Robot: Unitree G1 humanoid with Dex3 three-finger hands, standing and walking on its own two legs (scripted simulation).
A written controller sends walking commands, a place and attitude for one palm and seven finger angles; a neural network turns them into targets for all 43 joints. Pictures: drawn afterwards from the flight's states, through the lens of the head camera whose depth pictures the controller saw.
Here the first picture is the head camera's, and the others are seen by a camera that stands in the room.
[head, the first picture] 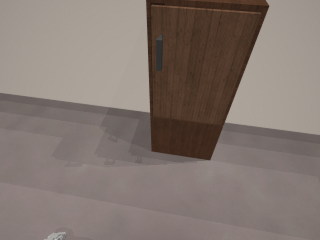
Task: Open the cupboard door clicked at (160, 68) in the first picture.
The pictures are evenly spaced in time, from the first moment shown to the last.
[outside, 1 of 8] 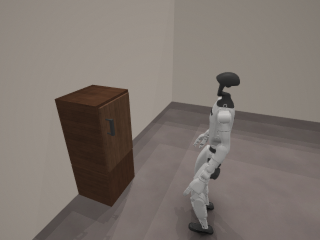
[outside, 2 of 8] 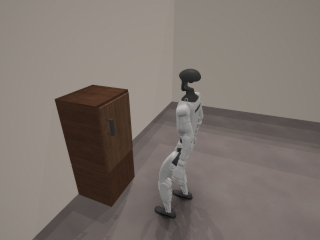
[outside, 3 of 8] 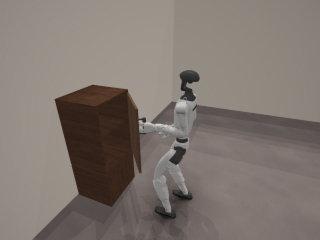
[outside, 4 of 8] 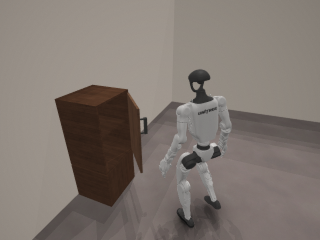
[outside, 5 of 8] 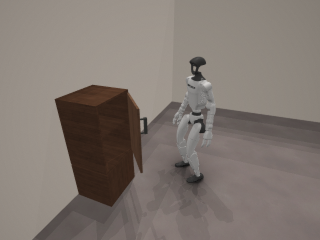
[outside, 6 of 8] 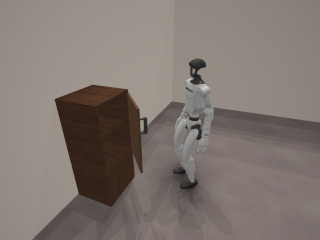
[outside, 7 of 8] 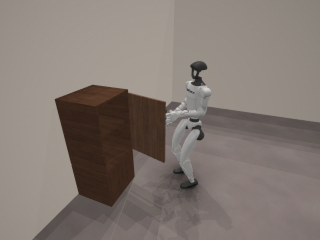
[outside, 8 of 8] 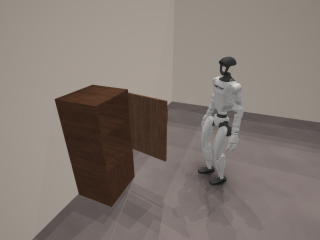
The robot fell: no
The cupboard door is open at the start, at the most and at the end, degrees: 0 82 81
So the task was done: yes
